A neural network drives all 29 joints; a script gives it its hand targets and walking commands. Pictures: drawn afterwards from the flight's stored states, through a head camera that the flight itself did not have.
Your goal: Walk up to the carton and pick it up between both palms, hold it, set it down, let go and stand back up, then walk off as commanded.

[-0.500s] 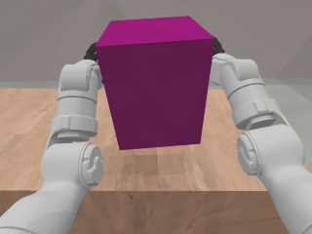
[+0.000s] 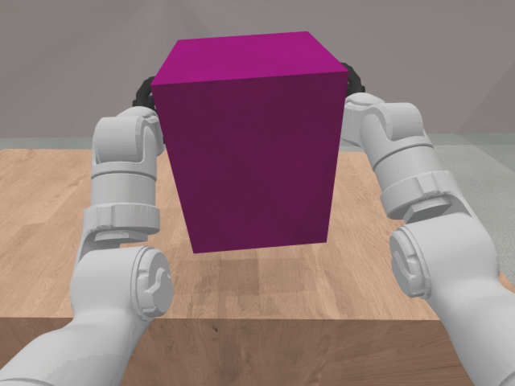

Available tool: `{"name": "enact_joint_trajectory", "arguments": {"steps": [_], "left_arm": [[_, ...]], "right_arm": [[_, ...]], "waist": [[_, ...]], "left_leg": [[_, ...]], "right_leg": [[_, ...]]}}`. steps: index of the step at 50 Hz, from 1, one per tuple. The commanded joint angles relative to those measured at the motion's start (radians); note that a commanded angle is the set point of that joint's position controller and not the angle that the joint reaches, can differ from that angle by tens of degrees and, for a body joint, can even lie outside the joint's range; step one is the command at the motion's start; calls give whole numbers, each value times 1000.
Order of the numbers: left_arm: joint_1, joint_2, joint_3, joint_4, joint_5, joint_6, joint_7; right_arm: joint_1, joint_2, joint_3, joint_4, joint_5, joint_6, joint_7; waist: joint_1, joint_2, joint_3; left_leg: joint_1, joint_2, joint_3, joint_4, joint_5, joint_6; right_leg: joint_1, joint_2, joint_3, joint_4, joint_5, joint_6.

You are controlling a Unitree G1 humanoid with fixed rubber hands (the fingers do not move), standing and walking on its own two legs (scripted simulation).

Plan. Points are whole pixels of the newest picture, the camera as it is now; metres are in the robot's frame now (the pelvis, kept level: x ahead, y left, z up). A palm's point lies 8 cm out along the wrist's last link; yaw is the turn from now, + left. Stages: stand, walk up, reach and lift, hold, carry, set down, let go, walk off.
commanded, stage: hold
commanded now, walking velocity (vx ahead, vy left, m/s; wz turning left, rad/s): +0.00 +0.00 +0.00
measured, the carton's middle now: (251, 140) +0.37 +0.00 +0.28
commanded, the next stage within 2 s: none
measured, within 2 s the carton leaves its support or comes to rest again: neither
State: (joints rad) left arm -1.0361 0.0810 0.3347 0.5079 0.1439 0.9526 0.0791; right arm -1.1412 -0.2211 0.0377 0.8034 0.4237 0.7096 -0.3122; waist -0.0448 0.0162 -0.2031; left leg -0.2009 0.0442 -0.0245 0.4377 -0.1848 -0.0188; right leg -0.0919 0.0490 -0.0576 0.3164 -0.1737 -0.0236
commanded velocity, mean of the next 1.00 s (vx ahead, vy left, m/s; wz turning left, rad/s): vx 0.00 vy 0.00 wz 0.00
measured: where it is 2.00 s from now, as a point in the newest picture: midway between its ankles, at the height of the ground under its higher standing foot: outside the picture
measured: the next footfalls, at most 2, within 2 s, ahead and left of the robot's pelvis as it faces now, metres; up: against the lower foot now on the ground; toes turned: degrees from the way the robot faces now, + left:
none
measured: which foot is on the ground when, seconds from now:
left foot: down 0.00-1.00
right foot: down 0.00-1.00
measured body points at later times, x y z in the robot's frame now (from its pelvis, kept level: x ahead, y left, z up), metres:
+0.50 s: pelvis -0.01 +0.00 +0.00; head -0.11 +0.01 +0.44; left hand +0.38 +0.15 +0.31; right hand +0.38 -0.15 +0.32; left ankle +0.03 +0.13 -0.74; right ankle +0.00 -0.10 -0.74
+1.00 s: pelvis -0.01 +0.00 +0.00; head -0.10 +0.02 +0.44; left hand +0.38 +0.15 +0.31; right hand +0.38 -0.15 +0.32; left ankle +0.04 +0.13 -0.74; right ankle +0.00 -0.10 -0.74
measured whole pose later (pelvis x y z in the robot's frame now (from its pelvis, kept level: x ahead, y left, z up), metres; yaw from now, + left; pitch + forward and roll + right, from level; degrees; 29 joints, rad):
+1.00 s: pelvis -0.01 +0.00 +0.00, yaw +0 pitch -3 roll -2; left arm -1.06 0.10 0.31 0.58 0.14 0.93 0.08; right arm -1.17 -0.22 0.02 0.88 0.43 0.69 -0.30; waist -0.06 0.01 -0.20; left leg -0.21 0.04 -0.03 0.42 -0.17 -0.02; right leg -0.10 0.05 -0.06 0.31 -0.16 -0.03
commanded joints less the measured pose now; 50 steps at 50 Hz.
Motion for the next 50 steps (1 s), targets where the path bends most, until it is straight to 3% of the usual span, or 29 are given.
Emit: {"name": "enact_joint_trajectory", "arguments": {"steps": [1, 2, 3, 4, 6, 7, 9, 12, 13, 16, 18, 19, 20, 22, 23, 24, 26, 27, 28, 31, 34, 36, 37, 39, 40, 41, 43, 45, 50], "left_arm": [[-971, -549, -292, -180, -160, -122, -172], [-970, -571, -303, -159, -166, -124, -176], [-957, -565, -299, -142, -159, -120, -177], [-1010, -561, -317, -216, -172, -134, -175], [-1035, -566, -335, -199, -192, -141, -165], [-1037, -559, -323, -170, -198, -140, -165], [-1064, -577, -335, -235, -190, -154, -159], [-1004, -537, -292, -218, -174, -147, -153], [-1047, -569, -327, -248, -188, -150, -156], [-1017, -569, -317, -252, -188, -146, -151], [-1056, -550, -295, -182, -171, -143, -157], [-1059, -560, -307, -219, -189, -149, -154], [-1063, -564, -310, -190, -184, -145, -152], [-1078, -556, -312, -196, -188, -153, -146], [-1042, -574, -311, -203, -191, -154, -149], [-1097, -572, -334, -229, -202, -157, -148], [-1050, -565, -315, -182, -204, -157, -145], [-1069, -585, -345, -214, -223, -158, -144], [-1026, -549, -289, -173, -186, -151, -148], [-1000, -563, -286, -126, -196, -151, -157], [-1025, -550, -284, -153, -190, -152, -160], [-987, -542, -258, -104, -175, -146, -163], [-1036, -559, -281, -148, -187, -152, -167], [-1040, -555, -279, -147, -176, -155, -162], [-1036, -548, -264, -113, -160, -149, -166], [-1032, -551, -269, -144, -170, -157, -166], [-1029, -547, -281, -132, -163, -149, -169], [-1024, -589, -332, -173, -197, -154, -161], [-1018, -600, -340, -221, -209, -155, -145]], "right_arm": [[-980, 721, 109, -287, 184, -21, 149], [-960, 722, 89, -259, 169, -22, 152], [-995, 732, 97, -287, 173, -32, 152], [-1020, 739, 106, -310, 179, -35, 153], [-1000, 726, 98, -272, 184, -29, 156], [-1009, 733, 86, -265, 174, -30, 155], [-985, 759, 99, -262, 183, -35, 163], [-979, 753, 122, -277, 193, -31, 161], [-982, 741, 120, -273, 201, -35, 161], [-973, 753, 120, -284, 199, -39, 170], [-1006, 741, 85, -231, 179, -36, 172], [-1039, 767, 110, -297, 186, -49, 175], [-1026, 732, 93, -280, 184, -45, 170], [-1025, 752, 92, -247, 180, -47, 175], [-1037, 774, 114, -308, 183, -55, 174], [-1031, 764, 107, -288, 189, -50, 170], [-1045, 777, 127, -328, 190, -49, 168], [-1053, 773, 127, -344, 196, -49, 165], [-1001, 771, 127, -280, 193, -34, 160], [-1053, 788, 131, -338, 183, -48, 158], [-1026, 736, 100, -284, 172, -48, 155], [-1011, 740, 122, -282, 189, -39, 151], [-1036, 731, 100, -294, 192, -49, 150], [-1025, 745, 99, -253, 183, -43, 156], [-996, 708, 70, -206, 172, -38, 155], [-979, 728, 77, -227, 173, -40, 158], [-987, 718, 82, -210, 177, -43, 162], [-998, 709, 95, -289, 192, -54, 159], [-1050, 751, 151, -404, 221, -57, 152]], "waist": [[-17, 22, -361], [-38, 44, -340], [-22, 34, -338], [-13, 38, -419], [-38, 61, -396], [-39, 24, -366], [-28, 62, -431], [-12, 20, -421], [-19, 52, -464], [-12, 52, -458], [-16, 39, -365], [9, 17, -416], [-16, 38, -414], [-14, 44, -410], [-1, 18, -430], [-19, 49, -459], [-13, -5, -457], [-18, 17, -483], [-4, 0, -433], [8, -38, -443], [-24, -13, -416], [-6, -15, -418], [-21, 29, -398], [-18, 18, -390], [-28, 52, -344], [-28, 29, -384], [-22, 50, -370], [-38, 68, -445], [-14, 39, -511]], "left_leg": [[180, -65, -36, -50, 192, -20], [182, -64, -41, -55, 195, -26], [171, -69, -34, -61, 186, -18], [183, -69, -38, -44, 235, -24], [183, -66, -38, -40, 217, -33], [164, -69, -36, -49, 183, -20], [211, -61, -39, -39, 229, -30], [180, -76, -32, -42, 239, -21], [198, -75, -40, -33, 256, -32], [188, -67, -39, -50, 232, -27], [153, -68, -32, -64, 149, -21], [162, -66, -38, -58, 189, -10], [169, -71, -30, -58, 171, -21], [177, -71, -27, -60, 172, -14], [177, -68, -38, -49, 219, -15], [194, -70, -31, -39, 219, -22], [175, -72, -44, -39, 211, -12], [185, -71, -46, -35, 242, -16], [195, -78, -34, -45, 217, -1], [170, -76, -33, -43, 210, 1], [177, -77, -26, -48, 201, -1], [163, -82, -25, -38, 196, -4], [188, -78, -30, -50, 208, -8], [173, -74, -36, -44, 199, -11], [164, -73, -36, -57, 164, -20], [181, -71, -38, -58, 194, -19], [163, -78, -28, -62, 164, -16], [187, -67, -41, -50, 216, -37], [203, -79, -40, -16, 285, -25]], "right_leg": [[8, 36, 87, -63, 142, 79], [2, 32, 76, -61, 135, 78], [11, 32, 77, -58, 129, 82], [52, 35, 77, -46, 179, 80], [19, 33, 72, -53, 149, 76], [7, 32, 76, -65, 131, 83], [1, 37, 65, -51, 139, 80], [47, 34, 76, -45, 201, 81], [45, 40, 77, -37, 198, 81], [40, 43, 73, -44, 167, 77], [-7, 34, 76, -65, 77, 80], [14, 34, 77, -53, 108, 79], [3, 37, 73, -57, 104, 79], [-6, 34, 82, -61, 90, 75], [13, 35, 71, -52, 135, 81], [22, 33, 78, -51, 148, 79], [27, 32, 83, -54, 169, 87], [26, 39, 77, -48, 193, 84], [27, 34, 85, -58, 183, 87], [38, 32, 83, -58, 174, 90], [32, 33, 85, -61, 169, 84], [49, 27, 96, -60, 196, 84], [28, 27, 89, -58, 182, 83], [21, 30, 86, -57, 155, 86], [-5, 30, 83, -69, 115, 75], [19, 32, 82, -65, 141, 78], [14, 30, 81, -67, 102, 81], [38, 42, 78, -54, 162, 71], [58, 38, 78, -36, 257, 82]]}}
